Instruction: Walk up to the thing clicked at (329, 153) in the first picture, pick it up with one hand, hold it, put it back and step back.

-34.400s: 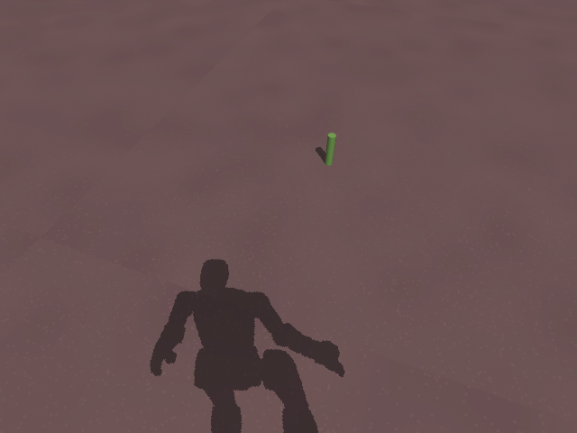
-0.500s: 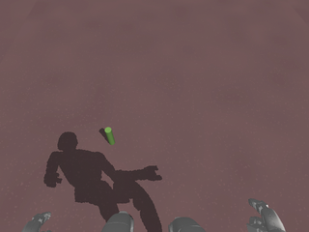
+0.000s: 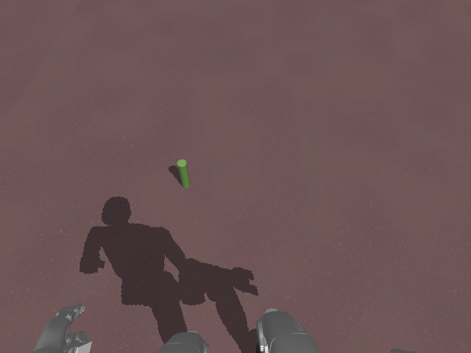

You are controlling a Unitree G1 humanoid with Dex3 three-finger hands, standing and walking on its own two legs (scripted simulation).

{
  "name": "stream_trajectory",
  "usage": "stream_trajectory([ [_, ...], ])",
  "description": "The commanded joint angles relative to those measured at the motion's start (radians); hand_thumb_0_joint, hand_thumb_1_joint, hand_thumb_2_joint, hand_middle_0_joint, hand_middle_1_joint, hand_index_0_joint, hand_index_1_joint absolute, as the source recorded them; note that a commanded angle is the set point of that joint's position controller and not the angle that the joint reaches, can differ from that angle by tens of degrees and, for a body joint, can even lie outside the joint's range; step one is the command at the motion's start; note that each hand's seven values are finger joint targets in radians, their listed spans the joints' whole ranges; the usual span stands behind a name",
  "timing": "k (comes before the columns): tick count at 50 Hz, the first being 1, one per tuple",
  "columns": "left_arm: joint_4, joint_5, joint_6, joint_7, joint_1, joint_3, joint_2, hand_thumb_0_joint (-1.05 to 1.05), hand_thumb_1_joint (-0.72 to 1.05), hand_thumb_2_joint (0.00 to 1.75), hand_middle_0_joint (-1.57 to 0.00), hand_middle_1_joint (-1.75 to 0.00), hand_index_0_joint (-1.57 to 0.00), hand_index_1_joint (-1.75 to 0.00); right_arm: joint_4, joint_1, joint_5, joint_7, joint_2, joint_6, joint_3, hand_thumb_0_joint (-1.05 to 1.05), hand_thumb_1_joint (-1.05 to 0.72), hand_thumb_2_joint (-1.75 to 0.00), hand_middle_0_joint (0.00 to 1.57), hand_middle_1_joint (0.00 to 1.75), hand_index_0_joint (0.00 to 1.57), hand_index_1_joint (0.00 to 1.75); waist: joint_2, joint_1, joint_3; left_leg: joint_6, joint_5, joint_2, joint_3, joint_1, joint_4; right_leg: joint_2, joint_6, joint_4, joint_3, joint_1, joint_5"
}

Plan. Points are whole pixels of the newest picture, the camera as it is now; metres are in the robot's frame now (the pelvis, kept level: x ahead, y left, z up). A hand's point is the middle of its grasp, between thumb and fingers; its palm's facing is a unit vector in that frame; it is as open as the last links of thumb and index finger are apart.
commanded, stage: step back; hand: left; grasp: from the side
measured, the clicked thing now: (184, 174) +0.86 +0.22 -0.67
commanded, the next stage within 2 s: stand in 1.44 s
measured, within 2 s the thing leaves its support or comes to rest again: neither
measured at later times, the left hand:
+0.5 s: hand out of the picture -0.08 +0.26 -0.13, palm faces +0.00 -0.91 -0.42, open 7.4 cm
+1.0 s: hand out of the picture -0.13 +0.25 -0.14, palm faces +0.01 -0.94 -0.35, open 7.4 cm
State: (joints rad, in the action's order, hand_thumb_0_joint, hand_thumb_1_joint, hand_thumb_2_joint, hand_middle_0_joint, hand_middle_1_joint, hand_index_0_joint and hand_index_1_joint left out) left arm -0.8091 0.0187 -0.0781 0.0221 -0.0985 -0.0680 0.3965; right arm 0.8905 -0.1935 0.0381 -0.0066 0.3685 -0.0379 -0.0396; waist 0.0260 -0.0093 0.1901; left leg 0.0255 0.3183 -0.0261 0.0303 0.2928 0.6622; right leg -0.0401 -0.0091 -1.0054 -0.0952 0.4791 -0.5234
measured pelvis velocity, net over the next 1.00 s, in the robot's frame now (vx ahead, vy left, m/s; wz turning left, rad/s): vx -0.18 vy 0.00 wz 0.01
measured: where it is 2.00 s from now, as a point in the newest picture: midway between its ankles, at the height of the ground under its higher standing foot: outside the picture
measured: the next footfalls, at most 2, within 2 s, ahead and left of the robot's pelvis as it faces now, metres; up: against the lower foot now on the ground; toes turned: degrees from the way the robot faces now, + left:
right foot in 0.24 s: -0.13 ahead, -0.14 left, +0.00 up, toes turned -1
left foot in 0.54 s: -0.11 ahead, +0.11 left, +0.00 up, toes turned +0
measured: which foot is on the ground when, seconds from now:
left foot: down 0.00-0.26, up 0.28-0.52, down 0.54-1.00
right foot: up 0.00-0.22, down 0.24-1.00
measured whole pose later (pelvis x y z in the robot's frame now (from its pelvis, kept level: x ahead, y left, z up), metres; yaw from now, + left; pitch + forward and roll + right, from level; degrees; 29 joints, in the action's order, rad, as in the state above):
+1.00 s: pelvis -0.18 +0.00 +0.01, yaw +0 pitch -2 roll +0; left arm -1.00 0.04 0.02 -0.02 -0.22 -0.04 0.35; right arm 1.00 -0.19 0.03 -0.02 0.38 0.02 -0.06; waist -0.02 0.03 0.05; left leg 0.01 0.36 0.00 0.01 0.27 0.60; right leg 0.02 0.01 -0.57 0.00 0.22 -0.31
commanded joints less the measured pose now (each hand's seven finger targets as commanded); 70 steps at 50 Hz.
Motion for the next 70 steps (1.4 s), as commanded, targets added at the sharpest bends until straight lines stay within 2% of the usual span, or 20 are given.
stream_trajectory([
  [1, 0.038, -0.015, 0.031, 0.009, -0.096, -0.064, 0.191, 0.00, 0.90, 0.90, -0.20, -0.30, -0.20, -0.30, -0.108, 0.097, -0.002, 0.040, 0.270, 0.032, -0.071, 0.00, -0.90, -0.90, 0.20, 0.30, 0.20, 0.30, -0.134, 0.057, -0.191, 0.206, -0.426, 0.279, 0.218, -0.002, -0.227, -0.039, -0.010, -0.242, -0.068, -0.027, 0.013],
  [6, 0.043, 0.001, 0.048, -0.004, -0.061, -0.053, 0.160, 0.00, 0.90, 0.90, -0.20, -0.30, -0.20, -0.30, -0.108, 0.013, 0.006, 0.032, 0.263, 0.018, -0.076, 0.00, -0.90, -0.90, 0.20, 0.30, 0.20, 0.30, -0.203, -0.013, -0.216, 0.225, -0.463, 0.276, 0.216, -0.181, -0.184, 0.000, 0.032, 0.122, 0.022, -0.047, -0.021],
  [10, -0.031, 0.012, 0.062, -0.006, -0.188, -0.049, 0.152, 0.00, 0.90, 0.90, -0.20, -0.30, -0.20, -0.30, -0.124, 0.080, -0.016, 0.025, 0.283, -0.008, -0.074, 0.00, -0.90, -0.90, 0.20, 0.30, 0.20, 0.30, -0.219, 0.045, -0.298, 0.142, -0.367, 0.235, 0.148, -0.091, -0.092, 0.003, -0.011, 0.578, 0.120, -0.299, 0.242],
  [12, -0.022, 0.034, 0.071, -0.006, -0.188, -0.084, 0.267, 0.00, 0.90, 0.90, -0.20, -0.30, -0.20, -0.30, -0.141, 0.070, -0.027, 0.021, 0.202, -0.009, -0.048, 0.00, -0.90, -0.90, 0.20, 0.30, 0.20, 0.30, 0.048, 0.041, -0.238, 0.021, 0.030, 0.054, 0.090, 0.250, 0.084, 0.210, -0.090, 0.632, -0.234, -0.399, 0.222],
  [13, 0.003, 0.031, 0.065, -0.006, -0.123, -0.105, 0.378, 0.00, 0.90, 0.90, -0.20, -0.30, -0.20, -0.30, -0.150, 0.126, -0.029, 0.040, 0.194, -0.011, -0.057, 0.00, -0.90, -0.90, 0.20, 0.30, 0.20, 0.30, 0.260, 0.092, -0.190, -0.022, 0.298, -0.066, 0.070, 0.233, 0.340, 0.453, -0.270, 0.723, -0.464, -0.136, 0.257],
  [14, 0.035, 0.027, 0.074, 0.000, -0.066, -0.101, 0.371, 0.00, 0.90, 0.90, -0.20, -0.30, -0.20, -0.30, -0.143, 0.121, -0.031, 0.043, 0.233, -0.018, -0.075, 0.00, -0.90, -0.90, 0.20, 0.30, 0.20, 0.30, 0.209, 0.063, -0.124, -0.035, 0.298, -0.024, 0.182, 0.176, 0.509, 0.503, -0.312, 0.751, -0.511, 0.018, 0.268],
  [17, 0.053, 0.032, 0.079, 0.010, 0.055, -0.071, 0.237, 0.00, 0.90, 0.90, -0.20, -0.30, -0.20, -0.30, -0.086, 0.007, -0.039, 0.038, 0.214, -0.008, -0.061, 0.00, -0.90, -0.90, 0.20, 0.30, 0.20, 0.30, 0.063, -0.017, -0.153, -0.035, 0.150, -0.079, 0.138, 0.168, 0.580, 0.287, -0.201, 0.571, -0.125, -0.089, 0.489],
  [22, 0.021, 0.042, 0.081, 0.003, -0.072, -0.081, 0.250, 0.00, 0.90, 0.90, -0.20, -0.30, -0.20, -0.30, -0.088, 0.053, -0.008, 0.023, 0.209, 0.016, -0.057, 0.00, -0.90, -0.90, 0.20, 0.30, 0.20, 0.30, 0.158, 0.081, -0.167, -0.041, 0.216, 0.001, 0.026, 0.200, 0.179, 0.285, -0.183, 0.618, -0.175, -0.305, 0.017],
  [26, 0.004, 0.026, 0.065, -0.013, -0.069, -0.054, 0.234, 0.00, 0.90, 0.90, -0.20, -0.30, -0.20, -0.30, 0.008, -0.061, -0.006, 0.016, 0.194, 0.043, -0.070, 0.00, -0.90, -0.90, 0.20, 0.30, 0.20, 0.30, 0.100, 0.024, -0.184, 0.001, 0.066, -0.010, -0.033, -0.170, -0.266, 0.238, -0.118, 0.528, -0.101, -0.104, -0.059],
  [28, 0.009, 0.000, 0.069, -0.020, -0.035, -0.024, 0.141, 0.00, 0.90, 0.90, -0.20, -0.30, -0.20, -0.30, 0.000, -0.020, 0.012, 0.017, 0.310, 0.058, -0.083, 0.00, -0.90, -0.90, 0.20, 0.30, 0.20, 0.30, -0.229, -0.004, -0.165, 0.137, 0.531, 0.314, 0.526, -0.113, -0.457, 0.047, -0.008, 0.258, 0.081, 0.101, -0.058],
  [29, -0.010, 0.010, 0.070, -0.015, 0.024, -0.054, 0.227, 0.00, 0.90, 0.90, -0.20, -0.30, -0.20, -0.30, -0.011, 0.026, 0.008, 0.013, 0.357, 0.062, -0.091, 0.00, -0.90, -0.90, 0.20, 0.30, 0.20, 0.30, -0.164, -0.020, -0.084, 0.211, 0.626, 0.383, 0.583, 0.126, -0.505, 0.073, -0.004, 0.124, 0.003, -0.009, -0.062],
  [32, -0.064, -0.007, 0.080, -0.033, -0.062, -0.039, 0.181, 0.00, 0.90, 0.90, -0.20, -0.30, -0.20, -0.30, -0.007, 0.092, 0.011, 0.021, 0.243, 0.088, -0.053, 0.00, -0.90, -0.90, 0.20, 0.30, 0.20, 0.30, -0.114, 0.036, -0.106, 0.121, 0.294, 0.243, 0.301, 0.015, -0.404, 0.063, -0.013, 0.143, -0.004, -0.054, 0.109],
  [39, -0.137, 0.016, 0.118, -0.023, -0.122, -0.039, 0.165, 0.00, 0.90, 0.90, -0.20, -0.30, -0.20, -0.30, 0.006, 0.067, -0.004, 0.004, 0.207, 0.053, -0.058, 0.00, -0.90, -0.90, 0.20, 0.30, 0.20, 0.30, -0.129, 0.042, -0.156, 0.062, 0.149, 0.168, 0.125, 0.066, -0.227, 0.020, -0.034, 0.636, 0.083, -0.406, 0.233],
  [42, -0.127, 0.024, 0.135, -0.018, -0.098, -0.066, 0.300, 0.00, 0.90, 0.90, -0.20, -0.30, -0.20, -0.30, 0.008, 0.065, -0.007, 0.008, 0.181, 0.053, -0.057, 0.00, -0.90, -0.90, 0.20, 0.30, 0.20, 0.30, 0.106, 0.050, -0.107, -0.021, 0.230, 0.029, 0.025, 0.168, 0.139, 0.372, -0.207, 0.780, -0.422, -0.274, -0.190],
  [50, -0.094, 0.004, 0.122, -0.025, -0.026, -0.006, 0.160, 0.00, 0.90, 0.90, -0.20, -0.30, -0.20, -0.30, 0.073, -0.015, 0.001, 0.009, 0.178, 0.089, -0.068, 0.00, -0.90, -0.90, 0.20, 0.30, 0.20, 0.30, 0.015, -0.016, -0.199, 0.007, -0.103, 0.095, 0.079, -0.240, -0.272, 0.164, -0.063, 0.492, -0.011, -0.093, 0.388],
  [51, -0.095, -0.009, 0.115, -0.027, -0.031, 0.008, 0.123, 0.00, 0.90, 0.90, -0.20, -0.30, -0.20, -0.30, 0.060, 0.025, 0.003, 0.013, 0.226, 0.093, -0.071, 0.00, -0.90, -0.90, 0.20, 0.30, 0.20, 0.30, -0.112, -0.002, -0.201, 0.064, 0.023, 0.237, 0.286, -0.210, -0.363, 0.081, -0.021, 0.408, 0.047, -0.046, 0.254],
  [53, -0.130, -0.006, 0.111, -0.021, -0.047, -0.009, 0.173, 0.00, 0.90, 0.90, -0.20, -0.30, -0.20, -0.30, 0.053, 0.094, -0.007, 0.007, 0.261, 0.089, -0.071, 0.00, -0.90, -0.90, 0.20, 0.30, 0.20, 0.30, -0.107, 0.027, -0.158, 0.155, 0.128, 0.325, 0.317, -0.045, -0.379, 0.069, -0.019, 0.359, 0.073, -0.183, 0.063],
  [59, -0.168, -0.005, 0.137, -0.013, -0.045, -0.014, 0.211, 0.00, 0.90, 0.90, -0.20, -0.30, -0.20, -0.30, 0.073, 0.109, -0.021, 0.014, 0.185, 0.081, -0.048, 0.00, -0.90, -0.90, 0.20, 0.30, 0.20, 0.30, -0.071, 0.021, -0.247, 0.003, -0.314, 0.117, 0.023, -0.079, -0.185, 0.154, -0.055, 0.537, -0.020, -0.388, 0.565],
  [64, -0.166, -0.008, 0.128, -0.002, -0.002, -0.007, 0.187, 0.00, 0.90, 0.90, -0.20, -0.30, -0.20, -0.30, 0.096, 0.107, -0.025, 0.019, 0.189, 0.080, -0.051, 0.00, -0.90, -0.90, 0.20, 0.30, 0.20, 0.30, -0.042, 0.019, -0.291, 0.029, -0.526, 0.142, 0.021, -0.162, -0.154, 0.144, -0.050, 0.479, 0.026, -0.375, 0.661],
  [70, -0.182, -0.003, 0.123, -0.001, 0.010, -0.008, 0.198, 0.00, 0.90, 0.90, -0.20, -0.30, -0.20, -0.30, 0.101, 0.153, -0.024, 0.019, 0.184, 0.070, -0.053, 0.00, -0.90, -0.90, 0.20, 0.30, 0.20, 0.30, 0.002, 0.027, -0.256, 0.033, -0.357, 0.125, 0.010, -0.103, -0.138, 0.156, -0.061, 0.502, -0.004, -0.383, 0.603],
])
